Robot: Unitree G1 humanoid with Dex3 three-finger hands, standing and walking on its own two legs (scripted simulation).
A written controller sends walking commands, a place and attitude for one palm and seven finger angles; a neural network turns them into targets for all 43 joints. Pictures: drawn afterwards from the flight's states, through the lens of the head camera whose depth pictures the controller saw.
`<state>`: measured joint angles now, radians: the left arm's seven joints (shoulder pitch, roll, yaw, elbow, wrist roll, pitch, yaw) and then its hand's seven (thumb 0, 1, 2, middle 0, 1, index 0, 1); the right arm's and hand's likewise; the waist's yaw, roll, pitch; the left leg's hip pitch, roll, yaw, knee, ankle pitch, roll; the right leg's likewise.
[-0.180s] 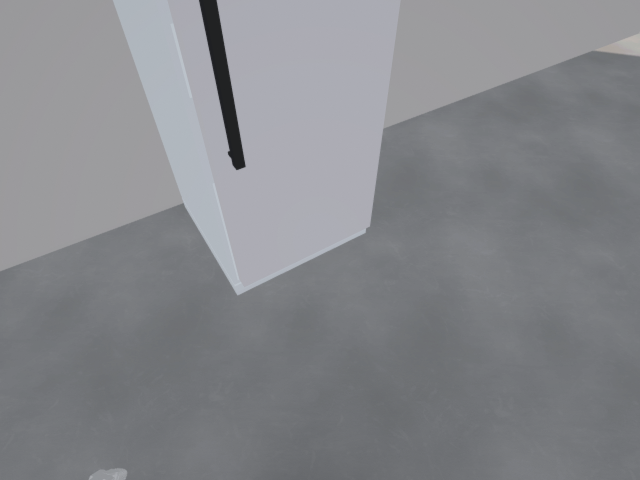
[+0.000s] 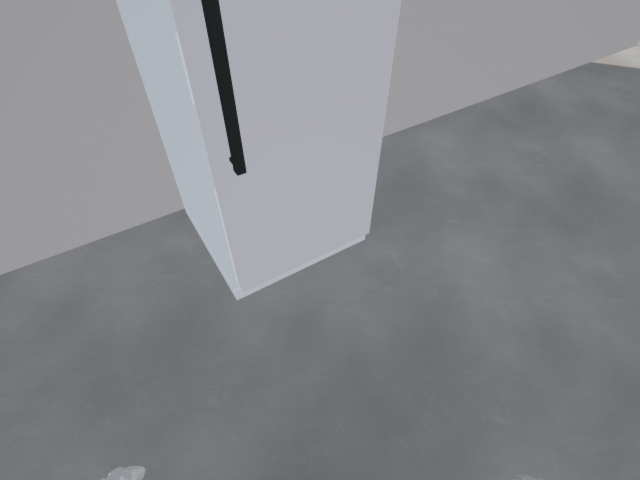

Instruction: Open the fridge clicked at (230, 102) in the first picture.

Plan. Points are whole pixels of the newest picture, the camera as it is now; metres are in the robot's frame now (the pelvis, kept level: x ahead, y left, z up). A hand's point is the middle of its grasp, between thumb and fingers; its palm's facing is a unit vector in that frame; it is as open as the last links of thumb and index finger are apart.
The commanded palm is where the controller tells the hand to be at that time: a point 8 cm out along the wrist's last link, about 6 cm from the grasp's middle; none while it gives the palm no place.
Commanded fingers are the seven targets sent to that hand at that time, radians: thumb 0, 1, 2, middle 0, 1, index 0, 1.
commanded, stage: stand and wait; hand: left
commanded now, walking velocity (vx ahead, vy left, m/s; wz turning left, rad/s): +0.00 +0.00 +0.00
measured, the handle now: (219, 73) +0.86 +0.27 +0.12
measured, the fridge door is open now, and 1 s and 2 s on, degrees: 0 0 0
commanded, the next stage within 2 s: look at it before walking up in 0.64 s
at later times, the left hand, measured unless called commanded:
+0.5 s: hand out of the picture +0.06 +0.24 -0.15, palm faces -0.02 -0.94 -0.35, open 7.4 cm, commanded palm none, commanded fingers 0.00 0.90 0.90 -0.20 -0.30 -0.20 -0.30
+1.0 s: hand out of the picture +0.07 +0.24 -0.15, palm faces -0.03 -0.94 -0.34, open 7.3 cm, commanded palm none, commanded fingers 0.00 0.90 0.90 -0.20 -0.30 -0.20 -0.30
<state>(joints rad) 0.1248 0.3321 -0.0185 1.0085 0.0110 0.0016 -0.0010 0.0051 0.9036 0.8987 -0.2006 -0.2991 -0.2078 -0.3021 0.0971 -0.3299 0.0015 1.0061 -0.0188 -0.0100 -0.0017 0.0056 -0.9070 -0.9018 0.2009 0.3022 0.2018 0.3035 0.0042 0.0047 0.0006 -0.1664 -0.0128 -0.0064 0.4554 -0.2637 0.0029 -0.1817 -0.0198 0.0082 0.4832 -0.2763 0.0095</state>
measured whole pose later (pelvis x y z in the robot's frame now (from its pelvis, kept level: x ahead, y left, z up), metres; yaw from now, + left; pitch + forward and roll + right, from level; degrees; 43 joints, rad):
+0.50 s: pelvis -0.01 -0.01 +0.00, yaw +0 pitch -2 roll +0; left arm 0.15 0.35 -0.01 1.08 0.01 0.00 0.00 0.01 0.90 0.90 -0.20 -0.30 -0.21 -0.30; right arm 0.15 -0.34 0.00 1.10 -0.01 0.00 0.00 0.01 -0.91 -0.90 0.20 0.30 0.20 0.30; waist 0.00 0.01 0.03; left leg -0.15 0.01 -0.02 0.39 -0.21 -0.01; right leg -0.16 0.00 0.00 0.42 -0.22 -0.01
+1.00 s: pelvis -0.01 -0.01 +0.01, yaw +0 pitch -2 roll +0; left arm 0.13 0.34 -0.01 1.08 0.01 -0.01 0.00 0.00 0.90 0.90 -0.20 -0.30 -0.21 -0.30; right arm 0.12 -0.34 0.00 1.11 -0.01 -0.01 0.00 0.00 -0.91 -0.90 0.20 0.30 0.20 0.30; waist 0.00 0.00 0.02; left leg -0.14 0.01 -0.01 0.37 -0.20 -0.01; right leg -0.15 0.00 0.00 0.39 -0.21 0.00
